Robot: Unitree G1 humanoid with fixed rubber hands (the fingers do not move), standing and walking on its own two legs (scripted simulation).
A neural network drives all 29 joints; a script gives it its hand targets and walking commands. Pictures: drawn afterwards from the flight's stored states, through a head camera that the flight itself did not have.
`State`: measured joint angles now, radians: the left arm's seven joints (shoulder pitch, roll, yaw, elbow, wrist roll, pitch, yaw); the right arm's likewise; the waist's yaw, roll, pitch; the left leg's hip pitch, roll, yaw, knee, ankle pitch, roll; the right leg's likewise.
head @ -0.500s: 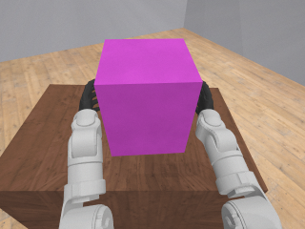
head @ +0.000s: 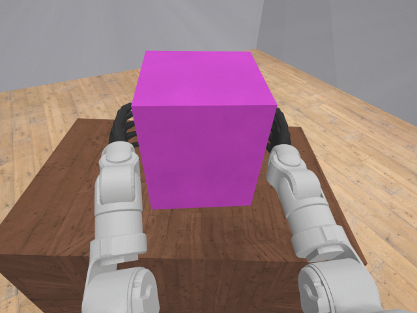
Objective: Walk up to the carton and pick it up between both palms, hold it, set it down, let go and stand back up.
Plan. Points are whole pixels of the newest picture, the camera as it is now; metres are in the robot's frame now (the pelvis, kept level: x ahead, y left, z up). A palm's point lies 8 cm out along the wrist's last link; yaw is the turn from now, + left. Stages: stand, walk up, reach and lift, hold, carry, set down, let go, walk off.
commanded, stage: hold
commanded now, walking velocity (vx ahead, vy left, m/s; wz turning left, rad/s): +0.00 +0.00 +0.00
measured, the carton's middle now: (200, 131) +0.42 +0.01 +0.17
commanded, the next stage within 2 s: none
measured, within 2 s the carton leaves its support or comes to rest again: neither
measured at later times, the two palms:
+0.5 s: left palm (121, 148) +0.36 +0.16 +0.17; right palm (276, 147) +0.36 -0.13 +0.17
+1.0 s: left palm (122, 147) +0.37 +0.16 +0.17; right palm (275, 146) +0.36 -0.13 +0.17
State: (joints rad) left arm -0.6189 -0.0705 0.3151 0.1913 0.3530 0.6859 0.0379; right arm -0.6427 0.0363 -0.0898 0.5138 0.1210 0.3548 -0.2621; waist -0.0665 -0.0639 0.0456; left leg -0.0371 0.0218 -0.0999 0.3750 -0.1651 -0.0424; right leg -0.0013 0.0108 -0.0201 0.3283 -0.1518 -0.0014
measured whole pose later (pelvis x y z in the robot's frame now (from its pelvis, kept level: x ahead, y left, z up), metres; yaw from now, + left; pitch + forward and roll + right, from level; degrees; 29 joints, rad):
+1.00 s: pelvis +0.01 +0.00 +0.00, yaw +1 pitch -11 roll -1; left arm -0.56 -0.09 0.30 0.08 0.37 0.70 0.03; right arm -0.60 0.03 -0.04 0.45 0.15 0.33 -0.28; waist -0.08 -0.06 0.09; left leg -0.01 0.02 -0.09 0.38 -0.19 -0.04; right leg 0.04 0.01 -0.04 0.31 -0.17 0.00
